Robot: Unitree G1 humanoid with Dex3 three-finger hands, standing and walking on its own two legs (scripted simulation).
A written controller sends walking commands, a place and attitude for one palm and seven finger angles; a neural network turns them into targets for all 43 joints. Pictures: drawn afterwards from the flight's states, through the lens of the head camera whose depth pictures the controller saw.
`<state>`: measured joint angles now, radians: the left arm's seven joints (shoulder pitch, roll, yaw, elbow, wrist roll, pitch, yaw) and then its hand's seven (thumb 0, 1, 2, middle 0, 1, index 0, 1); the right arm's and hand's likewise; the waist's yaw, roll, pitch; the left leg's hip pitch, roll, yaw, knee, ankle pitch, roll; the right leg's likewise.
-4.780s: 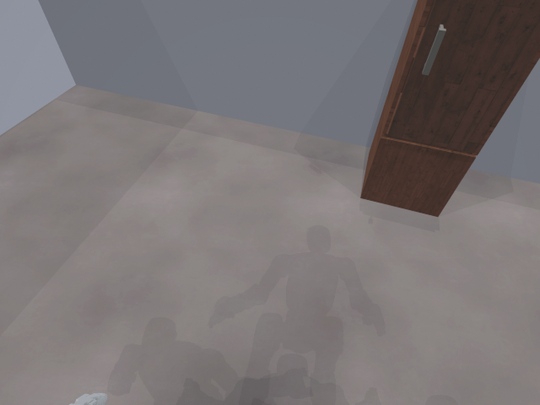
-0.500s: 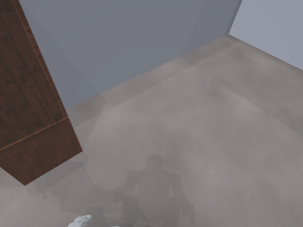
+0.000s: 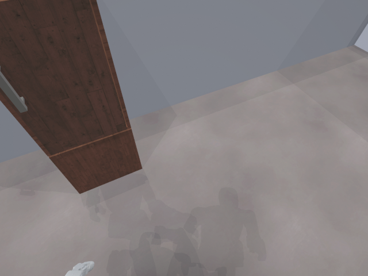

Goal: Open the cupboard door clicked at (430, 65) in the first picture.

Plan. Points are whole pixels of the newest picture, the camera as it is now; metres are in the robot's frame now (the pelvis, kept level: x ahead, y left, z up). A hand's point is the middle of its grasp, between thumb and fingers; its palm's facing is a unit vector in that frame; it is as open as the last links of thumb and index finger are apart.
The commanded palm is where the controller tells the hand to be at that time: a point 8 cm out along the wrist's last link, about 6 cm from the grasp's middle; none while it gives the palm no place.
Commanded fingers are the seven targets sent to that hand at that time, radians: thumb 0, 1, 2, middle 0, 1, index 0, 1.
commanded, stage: turn to face it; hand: left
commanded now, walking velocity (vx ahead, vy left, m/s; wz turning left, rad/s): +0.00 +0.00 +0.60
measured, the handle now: (10, 88) +0.61 +0.55 +0.03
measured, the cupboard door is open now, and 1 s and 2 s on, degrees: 0 0 0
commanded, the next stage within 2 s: take the last steps up to it in 0.66 s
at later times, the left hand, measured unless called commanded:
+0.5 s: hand out of the picture -0.07 +0.22 -0.19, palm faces +0.34 -0.91 -0.24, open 7.3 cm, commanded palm none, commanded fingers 0.00 0.90 0.90 -0.20 -0.30 -0.20 -0.30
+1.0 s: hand out of the picture -0.02 +0.20 -0.15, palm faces +0.43 -0.87 -0.23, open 7.3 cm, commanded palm none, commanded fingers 0.00 0.90 0.90 -0.20 -0.30 -0.20 -0.30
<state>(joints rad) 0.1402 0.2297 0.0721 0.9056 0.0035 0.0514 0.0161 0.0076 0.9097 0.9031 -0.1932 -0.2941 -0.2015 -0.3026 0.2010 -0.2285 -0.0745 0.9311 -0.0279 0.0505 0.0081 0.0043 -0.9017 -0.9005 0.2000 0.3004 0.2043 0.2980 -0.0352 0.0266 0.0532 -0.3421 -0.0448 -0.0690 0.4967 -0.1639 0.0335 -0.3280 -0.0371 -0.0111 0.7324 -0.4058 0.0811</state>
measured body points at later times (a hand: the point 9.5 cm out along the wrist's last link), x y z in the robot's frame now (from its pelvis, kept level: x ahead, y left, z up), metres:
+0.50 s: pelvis -0.03 +0.01 -0.01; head +0.01 +0.05 +0.43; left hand -0.09 +0.27 -0.17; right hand +0.16 -0.20 -0.14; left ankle -0.06 +0.11 -0.74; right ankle -0.01 -0.14 -0.72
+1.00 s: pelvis -0.01 +0.00 +0.00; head +0.00 -0.02 +0.45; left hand -0.04 +0.24 -0.13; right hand +0.10 -0.20 -0.17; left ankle -0.06 +0.11 -0.70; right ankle +0.01 -0.09 -0.74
